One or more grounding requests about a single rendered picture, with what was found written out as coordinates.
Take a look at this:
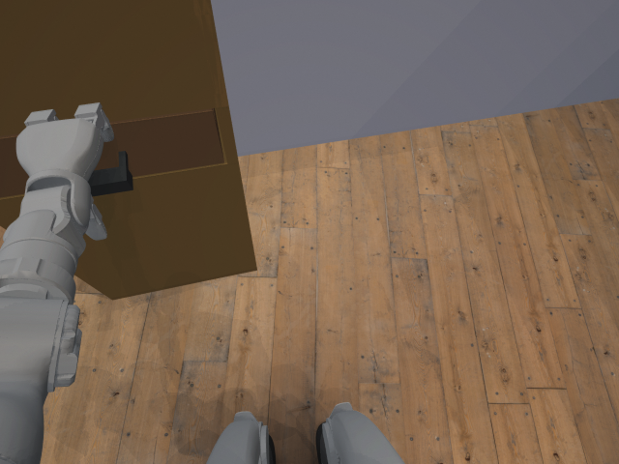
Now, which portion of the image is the robot left shin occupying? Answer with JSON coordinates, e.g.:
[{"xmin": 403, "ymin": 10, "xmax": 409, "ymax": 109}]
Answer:
[{"xmin": 234, "ymin": 411, "xmax": 258, "ymax": 424}]

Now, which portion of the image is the left robot forearm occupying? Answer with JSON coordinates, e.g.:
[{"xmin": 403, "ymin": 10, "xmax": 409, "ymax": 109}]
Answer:
[{"xmin": 0, "ymin": 170, "xmax": 91, "ymax": 305}]

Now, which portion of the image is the drawer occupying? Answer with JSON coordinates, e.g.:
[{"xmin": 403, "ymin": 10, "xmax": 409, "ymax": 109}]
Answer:
[{"xmin": 0, "ymin": 108, "xmax": 224, "ymax": 197}]

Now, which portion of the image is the robot left upper arm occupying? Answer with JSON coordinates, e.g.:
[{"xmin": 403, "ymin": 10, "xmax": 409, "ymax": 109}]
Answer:
[{"xmin": 0, "ymin": 298, "xmax": 82, "ymax": 464}]

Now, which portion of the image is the robot left thigh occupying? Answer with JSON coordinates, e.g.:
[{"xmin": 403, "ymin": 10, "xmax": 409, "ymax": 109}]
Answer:
[{"xmin": 206, "ymin": 420, "xmax": 269, "ymax": 464}]

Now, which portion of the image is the robot left hand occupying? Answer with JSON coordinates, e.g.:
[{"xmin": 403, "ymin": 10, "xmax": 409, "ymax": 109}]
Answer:
[{"xmin": 16, "ymin": 102, "xmax": 114, "ymax": 241}]

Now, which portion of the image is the handle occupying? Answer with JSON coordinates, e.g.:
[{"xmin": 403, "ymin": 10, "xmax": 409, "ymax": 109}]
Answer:
[{"xmin": 88, "ymin": 151, "xmax": 133, "ymax": 197}]

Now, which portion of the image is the cabinet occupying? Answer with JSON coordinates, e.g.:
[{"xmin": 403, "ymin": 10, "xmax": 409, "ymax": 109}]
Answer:
[{"xmin": 0, "ymin": 0, "xmax": 257, "ymax": 301}]

